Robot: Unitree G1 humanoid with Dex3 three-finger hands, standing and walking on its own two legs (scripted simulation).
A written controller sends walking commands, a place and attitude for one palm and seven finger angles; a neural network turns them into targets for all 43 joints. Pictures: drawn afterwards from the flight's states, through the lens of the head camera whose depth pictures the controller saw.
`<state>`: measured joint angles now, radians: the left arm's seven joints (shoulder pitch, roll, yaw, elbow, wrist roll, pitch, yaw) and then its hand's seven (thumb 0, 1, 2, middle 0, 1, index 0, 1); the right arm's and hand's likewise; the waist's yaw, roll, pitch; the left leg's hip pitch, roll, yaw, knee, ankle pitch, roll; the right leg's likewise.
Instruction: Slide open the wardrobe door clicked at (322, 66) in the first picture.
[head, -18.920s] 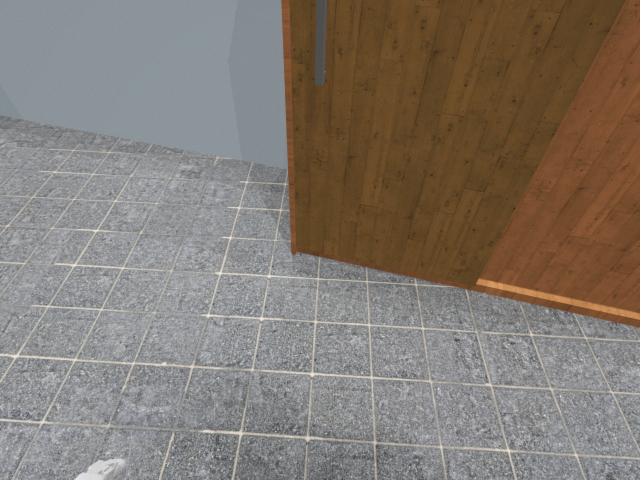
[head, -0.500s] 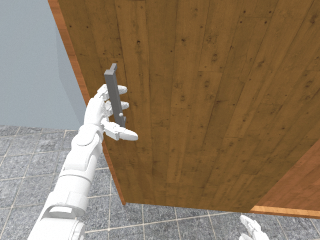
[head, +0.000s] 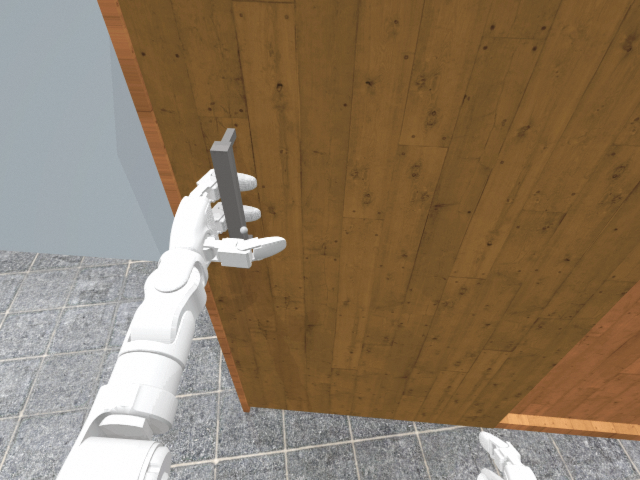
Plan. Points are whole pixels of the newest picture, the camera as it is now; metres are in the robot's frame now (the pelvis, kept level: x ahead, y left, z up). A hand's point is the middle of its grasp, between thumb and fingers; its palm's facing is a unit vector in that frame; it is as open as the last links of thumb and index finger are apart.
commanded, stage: grip the handle and tug to test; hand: left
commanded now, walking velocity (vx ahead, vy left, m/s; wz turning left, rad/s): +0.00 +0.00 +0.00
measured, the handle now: (237, 203) +0.45 +0.14 +0.12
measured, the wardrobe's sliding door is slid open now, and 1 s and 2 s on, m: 0.00 0.00 0.07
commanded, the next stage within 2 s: tug the door sideways, standing still in 1.06 s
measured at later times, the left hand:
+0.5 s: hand (244, 228) +0.39 +0.12 +0.13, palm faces -0.02 -1.00 +0.00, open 5.6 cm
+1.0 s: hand (245, 229) +0.39 +0.12 +0.13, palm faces -0.02 -1.00 +0.00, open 5.6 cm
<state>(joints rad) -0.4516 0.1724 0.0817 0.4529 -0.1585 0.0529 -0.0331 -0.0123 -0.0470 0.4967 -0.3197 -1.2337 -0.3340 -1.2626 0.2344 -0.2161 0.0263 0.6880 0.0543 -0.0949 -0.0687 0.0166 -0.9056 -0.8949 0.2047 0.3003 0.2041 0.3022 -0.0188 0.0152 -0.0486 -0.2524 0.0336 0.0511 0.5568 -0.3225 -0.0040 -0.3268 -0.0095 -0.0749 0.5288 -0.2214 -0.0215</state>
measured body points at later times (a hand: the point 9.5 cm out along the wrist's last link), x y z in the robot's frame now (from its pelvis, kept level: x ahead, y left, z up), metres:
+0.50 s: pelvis +0.01 +0.00 +0.00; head +0.00 -0.01 +0.45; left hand +0.38 +0.17 +0.13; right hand +0.15 -0.24 -0.10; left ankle -0.02 +0.12 -0.73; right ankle +0.03 -0.11 -0.73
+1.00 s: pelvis +0.01 +0.00 +0.00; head +0.00 +0.00 +0.45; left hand +0.38 +0.17 +0.13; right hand +0.15 -0.24 -0.09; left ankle -0.02 +0.12 -0.73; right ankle +0.03 -0.11 -0.73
